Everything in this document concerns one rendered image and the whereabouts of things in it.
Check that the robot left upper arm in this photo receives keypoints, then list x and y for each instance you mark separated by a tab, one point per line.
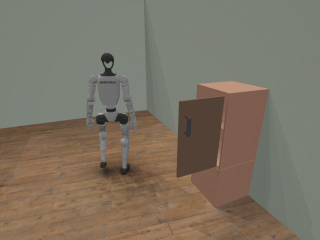
92	88

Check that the robot left forearm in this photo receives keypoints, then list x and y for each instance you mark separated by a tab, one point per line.
89	109

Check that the robot right forearm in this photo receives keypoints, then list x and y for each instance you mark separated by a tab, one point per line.
130	108

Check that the robot right upper arm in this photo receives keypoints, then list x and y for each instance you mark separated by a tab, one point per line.
125	87

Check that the cupboard door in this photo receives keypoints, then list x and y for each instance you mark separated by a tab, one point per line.
199	152

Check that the robot head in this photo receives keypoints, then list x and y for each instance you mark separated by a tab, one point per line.
107	57

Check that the left robot thigh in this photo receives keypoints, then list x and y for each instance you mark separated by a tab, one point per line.
100	120

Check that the handle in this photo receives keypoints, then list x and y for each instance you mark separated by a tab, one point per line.
188	127

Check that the left robot hand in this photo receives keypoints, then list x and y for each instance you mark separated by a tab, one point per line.
88	123

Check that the right robot hand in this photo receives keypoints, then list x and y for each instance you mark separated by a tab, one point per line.
134	122

